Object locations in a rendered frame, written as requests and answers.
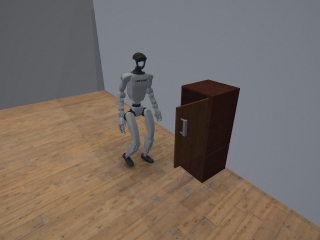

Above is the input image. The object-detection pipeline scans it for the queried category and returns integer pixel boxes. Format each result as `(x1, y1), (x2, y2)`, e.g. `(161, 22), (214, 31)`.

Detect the robot left upper arm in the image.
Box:
(145, 72), (153, 95)

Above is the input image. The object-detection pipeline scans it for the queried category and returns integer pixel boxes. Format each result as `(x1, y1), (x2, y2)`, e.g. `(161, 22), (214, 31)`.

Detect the robot left foot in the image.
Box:
(141, 153), (154, 163)

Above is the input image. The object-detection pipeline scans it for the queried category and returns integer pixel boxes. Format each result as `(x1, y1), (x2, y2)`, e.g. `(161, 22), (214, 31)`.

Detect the robot left forearm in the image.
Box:
(148, 92), (158, 109)

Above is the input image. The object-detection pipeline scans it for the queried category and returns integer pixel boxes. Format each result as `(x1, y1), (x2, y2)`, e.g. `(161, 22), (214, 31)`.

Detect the robot right forearm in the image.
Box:
(117, 92), (125, 117)

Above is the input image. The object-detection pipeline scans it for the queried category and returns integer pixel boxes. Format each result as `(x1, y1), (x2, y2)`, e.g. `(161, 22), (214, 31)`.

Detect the cupboard door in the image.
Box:
(173, 98), (209, 168)

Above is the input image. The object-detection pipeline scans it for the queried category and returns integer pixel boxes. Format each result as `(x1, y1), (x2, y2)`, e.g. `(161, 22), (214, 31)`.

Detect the robot right upper arm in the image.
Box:
(118, 73), (132, 99)

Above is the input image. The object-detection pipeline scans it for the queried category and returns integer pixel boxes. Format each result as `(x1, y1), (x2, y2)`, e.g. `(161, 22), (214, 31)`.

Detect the right robot hand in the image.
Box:
(118, 117), (127, 134)

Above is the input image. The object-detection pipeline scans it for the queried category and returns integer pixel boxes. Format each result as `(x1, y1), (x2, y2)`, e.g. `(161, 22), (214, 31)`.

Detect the robot left thigh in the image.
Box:
(142, 107), (155, 142)

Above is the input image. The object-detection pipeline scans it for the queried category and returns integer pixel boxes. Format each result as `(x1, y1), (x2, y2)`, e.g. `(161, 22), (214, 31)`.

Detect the handle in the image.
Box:
(180, 118), (188, 137)

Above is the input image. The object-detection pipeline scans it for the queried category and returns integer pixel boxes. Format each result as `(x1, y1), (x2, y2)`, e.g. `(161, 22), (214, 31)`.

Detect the left robot hand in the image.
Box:
(153, 108), (162, 123)

